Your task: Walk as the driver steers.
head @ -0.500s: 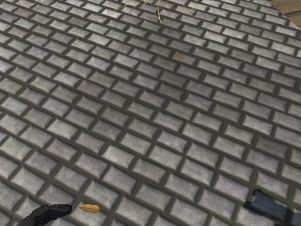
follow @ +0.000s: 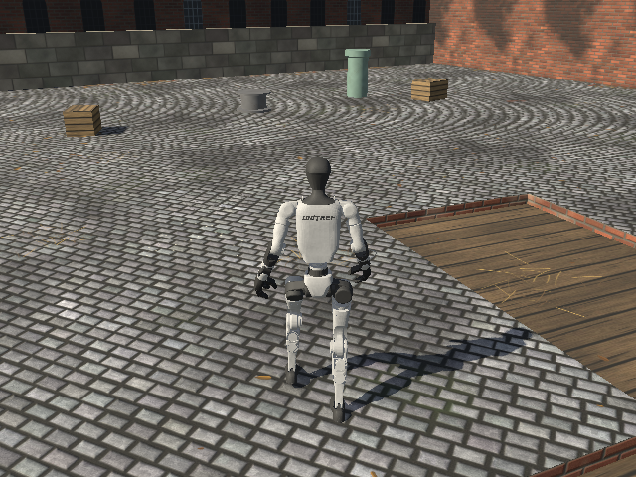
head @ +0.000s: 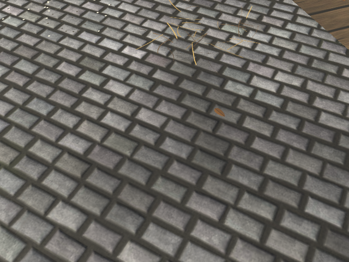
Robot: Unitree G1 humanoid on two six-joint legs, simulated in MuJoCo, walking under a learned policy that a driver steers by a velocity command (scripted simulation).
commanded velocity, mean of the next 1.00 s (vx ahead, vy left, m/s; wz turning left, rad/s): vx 0.50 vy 0.00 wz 0.50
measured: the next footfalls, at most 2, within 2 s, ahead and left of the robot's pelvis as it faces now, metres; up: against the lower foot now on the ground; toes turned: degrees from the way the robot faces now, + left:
left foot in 0.08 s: +0.22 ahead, +0.13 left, +0.00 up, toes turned +4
right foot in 0.58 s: +0.53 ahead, -0.01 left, +0.00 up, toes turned +24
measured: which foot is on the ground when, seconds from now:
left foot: up 0.00-0.06, down 0.08-0.60, up 0.62-1.00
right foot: down 0.00-0.08, up 0.10-0.56, down 0.58-1.00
